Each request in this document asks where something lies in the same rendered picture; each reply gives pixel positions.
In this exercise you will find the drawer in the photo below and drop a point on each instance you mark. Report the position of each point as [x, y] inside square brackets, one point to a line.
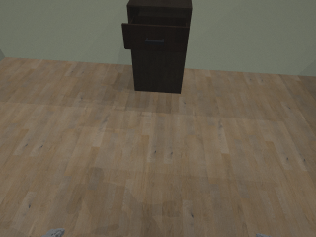
[174, 31]

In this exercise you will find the handle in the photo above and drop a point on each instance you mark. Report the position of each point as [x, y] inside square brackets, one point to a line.
[154, 42]

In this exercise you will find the cabinet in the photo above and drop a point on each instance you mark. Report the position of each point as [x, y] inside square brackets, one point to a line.
[159, 71]

